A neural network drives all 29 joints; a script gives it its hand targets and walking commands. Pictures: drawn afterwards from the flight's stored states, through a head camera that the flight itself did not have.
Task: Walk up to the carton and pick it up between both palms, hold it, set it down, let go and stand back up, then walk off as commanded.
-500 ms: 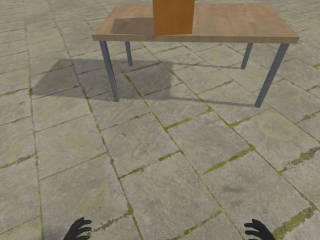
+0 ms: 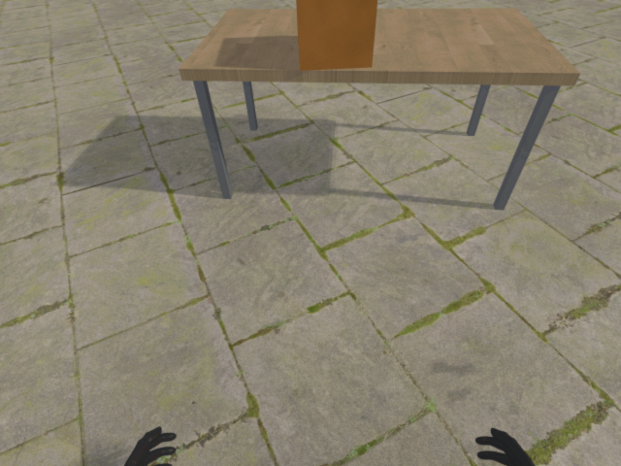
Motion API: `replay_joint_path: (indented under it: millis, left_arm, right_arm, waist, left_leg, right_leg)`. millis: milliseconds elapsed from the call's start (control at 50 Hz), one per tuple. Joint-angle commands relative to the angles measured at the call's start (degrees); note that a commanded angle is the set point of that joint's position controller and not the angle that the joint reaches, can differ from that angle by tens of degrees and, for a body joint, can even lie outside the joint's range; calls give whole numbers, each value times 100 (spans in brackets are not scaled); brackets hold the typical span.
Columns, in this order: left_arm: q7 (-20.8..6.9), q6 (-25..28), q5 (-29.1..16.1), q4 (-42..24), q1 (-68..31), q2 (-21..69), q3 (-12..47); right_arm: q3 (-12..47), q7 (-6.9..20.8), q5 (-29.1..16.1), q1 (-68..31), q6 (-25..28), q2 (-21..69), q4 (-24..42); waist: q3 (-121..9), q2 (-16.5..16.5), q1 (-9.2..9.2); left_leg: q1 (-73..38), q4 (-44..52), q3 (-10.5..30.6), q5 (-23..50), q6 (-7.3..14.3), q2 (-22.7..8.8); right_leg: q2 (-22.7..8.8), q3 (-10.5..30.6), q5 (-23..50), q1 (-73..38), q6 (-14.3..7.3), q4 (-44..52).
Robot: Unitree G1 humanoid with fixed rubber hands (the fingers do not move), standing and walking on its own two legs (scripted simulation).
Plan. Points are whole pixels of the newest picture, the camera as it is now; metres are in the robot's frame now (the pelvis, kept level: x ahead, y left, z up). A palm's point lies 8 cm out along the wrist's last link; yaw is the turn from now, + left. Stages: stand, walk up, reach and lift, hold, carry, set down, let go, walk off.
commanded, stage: stand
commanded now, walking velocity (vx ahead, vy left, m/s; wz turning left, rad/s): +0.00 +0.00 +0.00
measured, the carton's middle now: (332, 20) +1.60 -0.09 +0.04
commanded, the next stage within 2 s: walk up in 0.16 s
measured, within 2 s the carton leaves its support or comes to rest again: neither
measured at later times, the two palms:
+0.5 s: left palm out of the picture +0.13 +0.27 -0.07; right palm out of the picture +0.11 -0.26 -0.09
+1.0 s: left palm out of the picture +0.16 +0.23 -0.04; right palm (574, 389) +0.26 -0.37 -0.11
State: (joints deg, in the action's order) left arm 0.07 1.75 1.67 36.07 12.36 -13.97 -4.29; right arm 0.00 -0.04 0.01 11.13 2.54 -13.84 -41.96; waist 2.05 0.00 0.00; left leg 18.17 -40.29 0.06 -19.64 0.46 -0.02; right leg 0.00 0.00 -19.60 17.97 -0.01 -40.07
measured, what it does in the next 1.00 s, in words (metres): walks ahead: right foot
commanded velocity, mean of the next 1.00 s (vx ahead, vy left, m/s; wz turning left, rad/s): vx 0.00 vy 0.00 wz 0.00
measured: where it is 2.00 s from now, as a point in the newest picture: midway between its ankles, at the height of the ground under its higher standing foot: (345, 399)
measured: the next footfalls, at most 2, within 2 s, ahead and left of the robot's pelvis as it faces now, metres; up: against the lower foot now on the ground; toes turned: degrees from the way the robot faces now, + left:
right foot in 0.70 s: +0.12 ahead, -0.14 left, +0.00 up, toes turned -2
left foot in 1.24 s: +0.43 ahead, +0.03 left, +0.00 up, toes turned +0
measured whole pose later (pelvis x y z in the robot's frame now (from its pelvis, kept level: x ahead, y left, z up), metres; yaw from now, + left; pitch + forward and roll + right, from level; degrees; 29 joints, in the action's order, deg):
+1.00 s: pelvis +0.14 -0.09 +0.01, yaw -2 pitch +1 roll +4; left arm 0.2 6.3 1.7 37.6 30.7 -22.5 -4.5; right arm -0.1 2.2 0.0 10.0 0.9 -22.2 -43.8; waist 0.7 -2.1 -0.6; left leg 37.9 -63.1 2.1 -12.8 1.2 1.1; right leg 0.7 -1.0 -24.8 13.1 -3.8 -37.0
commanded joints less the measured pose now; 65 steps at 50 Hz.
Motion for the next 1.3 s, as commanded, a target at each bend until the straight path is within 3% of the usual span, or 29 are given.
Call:
replay_joint_path:
  millis: [0,320,340,360,380,400,420,460,500,580,600,620,640,660,680,700,720,740,760,780,820,1000,1100,1160,1200,1220,1240,1260,1280]
  left_arm:
    - [2,221,-48,38,-343,-1457,-270]
    - [-1,208,-53,176,-353,-1467,-260]
    - [-178,330,29,-14,353,-2261,-570]
    - [-241,333,83,-26,162,-2283,-572]
    - [-281,313,108,-134,-165,-2137,-544]
    - [-305,300,94,-190,-435,-1945,-503]
    - [-307,333,76,-235,-533,-1874,-466]
    - [-331,408,-13,-234,-491,-1926,-442]
    - [-377,388,-5,-201,-313,-1984,-511]
    - [-515,263,-76,-143,212,-1999,-600]
    - [-497,278,-103,-19,596,-1990,-619]
    - [-446,319,-108,261,1272,-1984,-654]
    - [-337,391,-97,686,2248,-2157,-759]
    - [-204,470,9,816,2817,-2731,-884]
    - [-108,552,-19,486,2291,-2948,-850]
    - [-82,556,-109,312,1770,-2977,-835]
    - [-57,579,-151,222,1356,-2980,-782]
    - [-10,619,-174,163,1150,-2732,-711]
    - [33,642,-169,159,1307,-2528,-625]
    - [54,647,-185,182,1535,-2404,-570]
    - [85,651,-189,166,1888,-2312,-520]
    - [170,581,-149,222,2142,-2419,-493]
    - [126,473,-129,373,2101,-2412,-472]
    - [127,438,-196,261,1723,-2467,-436]
    - [147,434,-200,126,1499,-2299,-343]
    - [128,466,-209,27,1583,-1999,-204]
    - [62,487,-254,-65,1979,-1635,-62]
    - [69,438,-239,157,2096,-2217,-144]
    - [27,452,-88,202,1653,-2402,-197]
  right_arm:
    - [-500,-34,191,-533,191,-1577,331]
    - [-489,-30,188,-601,179,-1615,194]
    - [-815,158,345,95,265,-2369,386]
    - [-890,221,391,96,261,-2417,318]
    - [-941,245,390,323,251,-2443,288]
    - [-999,253,369,626,274,-2505,225]
    - [-1056,236,359,769,344,-2562,245]
    - [-1095,200,355,694,454,-2551,241]
    - [-1065,204,388,585,443,-2489,308]
    - [-996,276,335,-140,367,-2637,596]
    - [-968,296,330,-490,341,-2621,668]
    - [-917,314,307,-848,296,-2517,736]
    - [-781,297,312,-952,238,-2132,768]
    - [-561,288,241,-652,218,-1488,790]
    - [-503,225,159,-192,178,-1529,765]
    - [-625,203,152,59,159,-2132,588]
    - [-658,219,117,222,184,-2333,374]
    - [-648,227,61,349,199,-2363,184]
    - [-618,251,37,281,192,-2199,145]
    - [-601,272,36,292,154,-2093,137]
    - [-593,299,56,203,80,-2045,135]
    - [-449,349,67,-1446,-34,-1913,495]
    - [-391,408,69,-2011,42,-1683,606]
    - [-484,377,107,-1348,94,-1689,353]
    - [-671,311,250,93,118,-1955,-120]
    - [-813,254,390,963,147,-2245,-344]
    - [-886,212,423,1268,172,-2500,-299]
    - [-952,207,213,1051,166,-2596,-213]
    - [-892,189,83,672,123,-2459,-163]
  waist:
    - [-184,-274,-33]
    - [-189,-316,-43]
    - [-694,-331,59]
    - [-151,-414,167]
    - [176,-614,375]
    - [419,-1178,531]
    - [670,-1287,616]
    - [471,-746,596]
    - [-67,-777,472]
    - [258,-1398,6]
    - [322,-1434,-274]
    - [211,-1056,-718]
    - [38,-27,-1156]
    - [67,1965,-1376]
    - [175,1773,-934]
    - [100,671,-581]
    - [177,408,-326]
    - [174,142,-187]
    - [-2,361,-199]
    - [-208,634,-197]
    - [-432,787,-249]
    - [265,408,-508]
    - [61,375,-679]
    - [-519,380,-283]
    - [-1239,19,467]
    - [-1827,-446,880]
    - [-2351,-1290,812]
    - [-2190,-1089,687]
    - [-1453,-677,626]
  left_leg:
    - [163,1083,772,412,410,-519]
    - [135,1197,828,349,414,-559]
    - [-145,1121,1172,-2611,728,-541]
    - [-191,1350,1637,-3552,816,-649]
    - [-603,1912,2107,-4047,965,-942]
    - [-1067,2597,2829,-4242,1262,-1584]
    - [-1418,2975,3275,-3642,1513,-2040]
    - [-2049,2842,2961,-1893,1546,-1990]
    - [-2093,2740,2443,-1429,1390,-1723]
    - [-231,2827,1643,-2231,1219,-1587]
    - [203,2568,1361,-2119,1100,-1479]
    - [872,1809,914,-2158,931,-1175]
    - [1660,31,465,-1879,672,-602]
    - [2803,-2437,-164,-1138,311,302]
    - [3533,-2998,445,-1035,57,620]
    - [3308,-2964,845,-614,143,320]
    - [3111,-3137,997,-243,170,177]
    - [2948,-3029,963,281,145,3]
    - [2773,-2779,748,467,164,-67]
    - [2609,-2714,613,502,155,-80]
    - [2439,-2692,287,596,91,-29]
    - [3144,-972,-121,1070,105,-29]
    - [2635,707,-527,1322,371,25]
    - [915,1310,-689,1522,505,221]
    - [-1294,1333,-285,1746,765,116]
    - [-3003,1131,594,1097,966,-412]
    - [-4120,1498,3089,-308,1458,-1968]
    - [-4171,1951,3972,-775,1858,-2292]
    - [-3100,2461,3796,-2103,1740,-2263]
  right_leg:
    - [-463,588,480,-69,-440,848]
    - [-460,573,488,-112,-415,881]
    - [-499,1045,-2391,363,-645,759]
    - [-444,1170,-3003,1304,-597,672]
    - [-189,723,-2666,2209,-401,301]
    - [-60,17,-1612,2808,-251,-635]
    - [-218,-91,-971,3251,-173,-1336]
    - [-449,209,-531,3287,-84,-1412]
    - [-405,109,-583,2646,15,-1277]
    - [-433,-145,-554,1048,-83,-561]
    - [-476,-166,-276,412,-175,7]
    - [-364,-274,226,-751,-280,733]
    - [-112,-30,87,-1993,-277,1199]
    - [-1077,2105,-1550,-2607,-169,2370]
    - [-1941,4000,-1626,-2612,-198,2956]
    - [-2285,4573,-2018,-2297,-307,3234]
    - [-2267,4588,-1559,-2074,-234,3213]
    - [-1897,3582,-40,-2177,-75,2711]
    - [-1487,2548,1838,-2270,79,2195]
    - [-1247,1965,3086,-2320,231,1966]
    - [-1056,1458,4342,-2318,245,1769]
    - [-1000,1319,3739,-2216,199,2131]
    - [-925,1065,3585,-2653,88,1707]
    - [-937,714,4017,-2153,-57,939]
    - [-735,435,3761,-1117,-139,-720]
    - [-463,279,2888,198,-126,-1944]
    - [254,133,-146,1635,-77,-3076]
    - [411,233,-1232,2284,-191,-3287]
    - [-12,372,-1008,2308,-260,-3355]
